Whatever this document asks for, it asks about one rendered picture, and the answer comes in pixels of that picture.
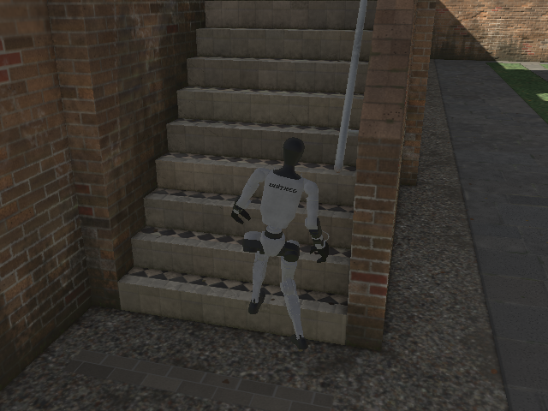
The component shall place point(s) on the stairs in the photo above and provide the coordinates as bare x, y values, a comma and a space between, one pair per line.
265, 71

